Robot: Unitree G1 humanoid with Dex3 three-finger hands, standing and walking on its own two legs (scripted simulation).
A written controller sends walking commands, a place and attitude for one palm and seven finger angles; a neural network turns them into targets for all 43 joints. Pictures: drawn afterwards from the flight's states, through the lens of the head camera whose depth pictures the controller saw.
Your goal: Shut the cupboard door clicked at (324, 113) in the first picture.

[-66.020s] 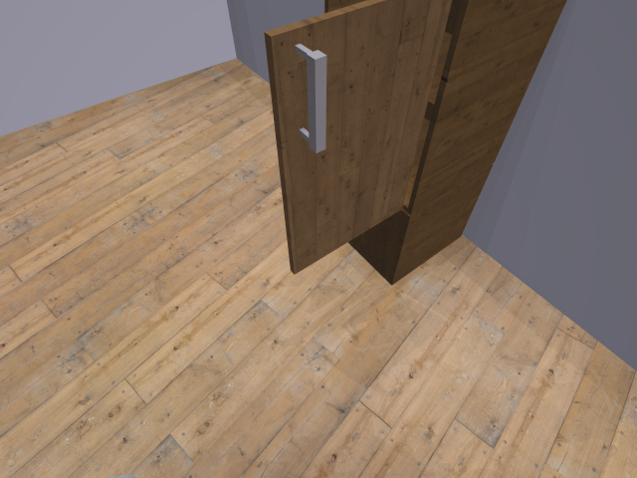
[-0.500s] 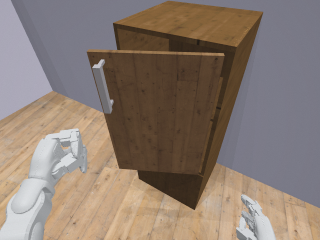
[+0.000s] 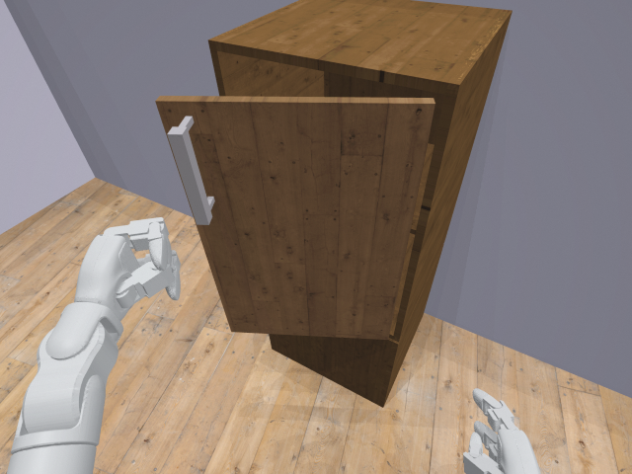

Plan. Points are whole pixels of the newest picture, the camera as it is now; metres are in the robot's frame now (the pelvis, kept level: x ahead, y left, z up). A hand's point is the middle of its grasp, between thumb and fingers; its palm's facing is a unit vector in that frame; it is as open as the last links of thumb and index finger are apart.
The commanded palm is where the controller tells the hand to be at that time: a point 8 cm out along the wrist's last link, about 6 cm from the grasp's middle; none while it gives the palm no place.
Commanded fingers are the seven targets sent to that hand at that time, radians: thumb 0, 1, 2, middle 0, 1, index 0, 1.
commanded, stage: bring the fist close to the handle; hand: left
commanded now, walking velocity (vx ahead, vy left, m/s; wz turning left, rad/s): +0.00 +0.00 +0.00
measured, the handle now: (196, 172) +0.49 +0.24 +0.15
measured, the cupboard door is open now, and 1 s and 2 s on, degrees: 25 25 16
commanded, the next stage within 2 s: push the door shut along its arc in 1.04 s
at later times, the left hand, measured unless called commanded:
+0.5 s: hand (204, 216) +0.37 +0.18 +0.16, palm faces +0.04 -1.00 -0.03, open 3.1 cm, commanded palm +0.35 +0.23 +0.16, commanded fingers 0.00 0.90 0.90 -1.30 -1.50 -1.30 -1.50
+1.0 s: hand (209, 205) +0.40 +0.19 +0.16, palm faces +0.05 -1.00 -0.02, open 3.1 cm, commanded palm +0.37 +0.23 +0.16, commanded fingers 0.00 0.90 0.90 -1.30 -1.50 -1.30 -1.50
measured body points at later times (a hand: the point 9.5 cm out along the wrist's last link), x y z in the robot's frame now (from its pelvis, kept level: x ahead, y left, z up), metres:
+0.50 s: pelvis +0.00 +0.00 +0.00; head +0.00 -0.01 +0.45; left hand +0.36 +0.24 +0.17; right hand +0.17 -0.23 -0.09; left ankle +0.00 +0.12 -0.73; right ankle +0.01 -0.10 -0.73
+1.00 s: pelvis +0.01 +0.00 +0.00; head +0.01 -0.01 +0.45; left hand +0.39 +0.24 +0.16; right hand +0.13 -0.25 -0.10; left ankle +0.00 +0.12 -0.73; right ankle +0.01 -0.10 -0.73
